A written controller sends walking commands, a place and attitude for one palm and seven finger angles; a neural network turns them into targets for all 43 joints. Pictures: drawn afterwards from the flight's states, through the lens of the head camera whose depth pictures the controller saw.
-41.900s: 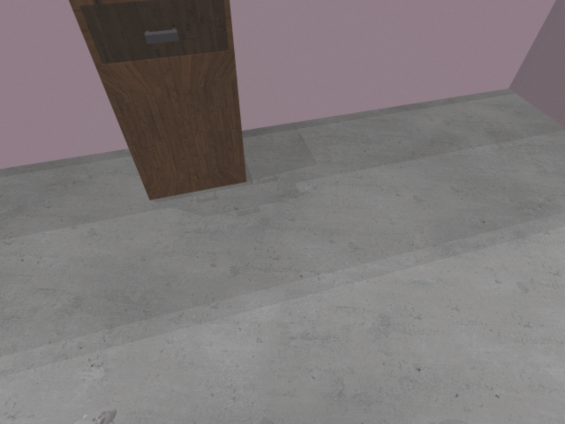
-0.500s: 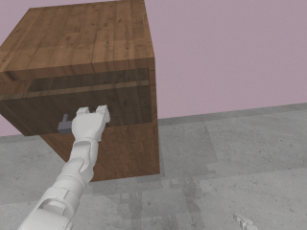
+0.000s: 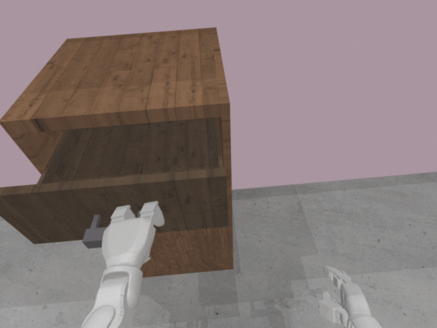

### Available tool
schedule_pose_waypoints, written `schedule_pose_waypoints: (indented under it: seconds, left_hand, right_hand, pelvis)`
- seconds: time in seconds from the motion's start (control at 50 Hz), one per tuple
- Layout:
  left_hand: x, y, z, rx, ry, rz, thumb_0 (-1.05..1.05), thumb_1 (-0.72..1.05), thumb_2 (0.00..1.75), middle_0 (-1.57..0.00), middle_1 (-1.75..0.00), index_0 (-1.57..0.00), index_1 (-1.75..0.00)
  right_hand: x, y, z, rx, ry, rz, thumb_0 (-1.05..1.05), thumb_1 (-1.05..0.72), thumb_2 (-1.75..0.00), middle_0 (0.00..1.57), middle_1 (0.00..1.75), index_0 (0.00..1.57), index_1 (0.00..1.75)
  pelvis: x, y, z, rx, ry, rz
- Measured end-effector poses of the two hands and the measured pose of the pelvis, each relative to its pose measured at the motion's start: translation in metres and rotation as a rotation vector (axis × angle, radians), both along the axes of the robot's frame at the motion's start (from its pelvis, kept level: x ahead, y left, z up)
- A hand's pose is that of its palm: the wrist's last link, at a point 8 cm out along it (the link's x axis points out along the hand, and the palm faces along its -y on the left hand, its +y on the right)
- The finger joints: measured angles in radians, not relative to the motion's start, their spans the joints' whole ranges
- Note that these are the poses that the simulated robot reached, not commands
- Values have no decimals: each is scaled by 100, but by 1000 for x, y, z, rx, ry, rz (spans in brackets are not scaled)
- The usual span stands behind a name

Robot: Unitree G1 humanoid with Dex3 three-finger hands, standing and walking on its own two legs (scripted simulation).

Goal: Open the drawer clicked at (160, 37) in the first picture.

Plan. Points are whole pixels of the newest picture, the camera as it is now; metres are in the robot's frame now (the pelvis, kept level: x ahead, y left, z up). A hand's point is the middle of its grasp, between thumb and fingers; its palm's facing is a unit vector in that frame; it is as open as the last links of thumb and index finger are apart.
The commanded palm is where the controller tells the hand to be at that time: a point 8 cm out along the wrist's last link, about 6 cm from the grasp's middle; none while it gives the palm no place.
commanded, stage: pull the drawer open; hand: left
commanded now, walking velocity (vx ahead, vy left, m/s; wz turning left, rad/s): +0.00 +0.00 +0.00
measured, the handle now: (116, 226) +0.30 +0.23 +0.02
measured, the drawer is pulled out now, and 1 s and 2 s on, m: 0.17 0.19 0.28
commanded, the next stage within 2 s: none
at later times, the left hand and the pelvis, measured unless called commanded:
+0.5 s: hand (141, 248) +0.27 +0.18 +0.00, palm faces +0.00 -0.06 -1.00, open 5.9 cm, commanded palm +0.25 +0.20 +0.06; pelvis -0.04 -0.03 +0.00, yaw +2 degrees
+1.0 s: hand (140, 260) +0.24 +0.17 +0.00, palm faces +0.03 -0.15 -0.99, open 6.2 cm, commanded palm +0.19 +0.19 +0.06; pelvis -0.02 -0.02 +0.00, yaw +0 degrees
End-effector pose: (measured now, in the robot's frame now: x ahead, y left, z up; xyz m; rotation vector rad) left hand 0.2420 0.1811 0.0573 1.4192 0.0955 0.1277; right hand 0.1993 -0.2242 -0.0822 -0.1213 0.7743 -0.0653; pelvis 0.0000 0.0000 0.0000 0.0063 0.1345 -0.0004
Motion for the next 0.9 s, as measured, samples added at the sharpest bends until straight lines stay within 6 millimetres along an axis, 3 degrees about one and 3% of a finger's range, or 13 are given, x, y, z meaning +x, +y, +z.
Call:
schedule_pose_waypoints:
  seconds: [0.14, 0.28, 0.52, 0.66, 0.78, 0.9]
  left_hand:
    - [-9, -2, -2, 67, -14, -3, -1, 62, 79, -39, -135, -42, -135]
    - [-4, -2, -2, 87, 24, 15, -3, 62, 82, -39, -135, -42, -135]
    - [5, -1, -2, 87, 30, 16, -4, 62, 84, -38, -135, -41, -135]
    - [10, 0, -2, 98, 29, 16, -5, 62, 85, -38, -136, -42, -135]
    - [10, 0, -2, 82, 30, 15, -4, 62, 82, -38, -135, -42, -135]
    - [-2, 0, 0, 32, 22, 13, -1, 62, 76, -37, -136, -42, -135]
  right_hand:
    - [18, 20, -1, -6, -20, 90, 1, -91, -90, 20, 30, 20, 30]
    - [-3, 24, -15, 16, 27, 79, 1, -90, -90, 20, 30, 20, 30]
    - [-67, -24, -36, -59, 148, -18, 1, -90, -90, 20, 30, 20, 30]
    - [-87, -47, -41, -92, 176, -70, 1, -91, -90, 20, 30, 20, 30]
    - [-86, -48, -36, -76, 155, -96, 1, -91, -90, 20, 30, 20, 30]
    - [-67, -40, -24, -42, 92, -96, 1, -91, -90, 20, 30, 20, 30]
  pelvis:
    - [-13, -5, -3, 1, -19, 35]
    - [-23, -13, -3, 10, -23, 41]
    - [-37, -27, -4, 19, -10, 40]
    - [-41, -29, -5, 20, 2, 39]
    - [-38, -28, -3, 24, 8, 19]
    - [-27, -23, -1, 23, 8, -4]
